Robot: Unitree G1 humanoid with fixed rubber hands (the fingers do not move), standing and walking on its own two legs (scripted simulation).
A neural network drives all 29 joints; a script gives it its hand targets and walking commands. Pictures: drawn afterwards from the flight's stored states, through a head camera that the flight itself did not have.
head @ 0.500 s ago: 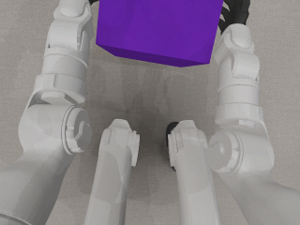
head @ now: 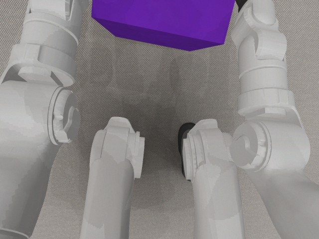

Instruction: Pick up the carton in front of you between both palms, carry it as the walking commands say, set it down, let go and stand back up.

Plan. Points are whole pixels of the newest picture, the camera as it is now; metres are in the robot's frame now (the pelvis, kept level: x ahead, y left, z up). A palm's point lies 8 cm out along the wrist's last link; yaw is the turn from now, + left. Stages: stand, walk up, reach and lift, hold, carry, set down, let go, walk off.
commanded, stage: set down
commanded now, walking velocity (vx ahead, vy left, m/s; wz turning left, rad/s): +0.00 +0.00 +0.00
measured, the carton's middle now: out of the picture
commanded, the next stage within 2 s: none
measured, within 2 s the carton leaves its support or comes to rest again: rests again in 0.14 s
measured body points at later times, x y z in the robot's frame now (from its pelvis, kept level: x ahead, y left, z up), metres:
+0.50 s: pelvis -0.01 +0.00 -0.02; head +0.36 +0.03 +0.22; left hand +0.57 +0.16 -0.19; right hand +0.54 -0.15 -0.19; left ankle +0.08 +0.11 -0.35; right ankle +0.10 -0.12 -0.35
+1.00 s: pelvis -0.01 +0.00 -0.02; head +0.38 +0.03 +0.20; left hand +0.57 +0.18 -0.22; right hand +0.54 -0.16 -0.22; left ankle +0.08 +0.11 -0.35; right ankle +0.10 -0.12 -0.35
